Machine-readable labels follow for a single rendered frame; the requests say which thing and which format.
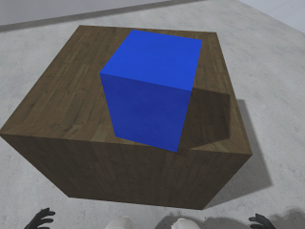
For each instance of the left robot thigh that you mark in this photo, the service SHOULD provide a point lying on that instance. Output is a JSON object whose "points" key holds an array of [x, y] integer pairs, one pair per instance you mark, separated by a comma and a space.
{"points": [[121, 223]]}

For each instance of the right robot thigh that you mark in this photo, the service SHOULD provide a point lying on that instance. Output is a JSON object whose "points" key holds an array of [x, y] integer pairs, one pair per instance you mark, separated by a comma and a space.
{"points": [[185, 224]]}

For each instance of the carton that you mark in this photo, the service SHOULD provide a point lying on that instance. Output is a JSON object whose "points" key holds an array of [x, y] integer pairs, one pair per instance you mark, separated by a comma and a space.
{"points": [[148, 84]]}

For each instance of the pedestal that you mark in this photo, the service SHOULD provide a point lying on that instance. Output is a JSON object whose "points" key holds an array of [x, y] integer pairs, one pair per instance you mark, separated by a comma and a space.
{"points": [[63, 128]]}

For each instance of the robot thigh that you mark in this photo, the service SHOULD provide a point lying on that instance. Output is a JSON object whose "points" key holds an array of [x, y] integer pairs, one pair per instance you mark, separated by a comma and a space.
{"points": [[121, 223], [185, 224]]}

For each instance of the robot left hand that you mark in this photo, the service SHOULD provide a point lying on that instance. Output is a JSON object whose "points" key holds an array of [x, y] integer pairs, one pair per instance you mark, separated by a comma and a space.
{"points": [[38, 219]]}

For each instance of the robot right hand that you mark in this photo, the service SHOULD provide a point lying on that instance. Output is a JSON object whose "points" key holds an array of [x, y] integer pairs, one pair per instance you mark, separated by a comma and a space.
{"points": [[262, 220]]}

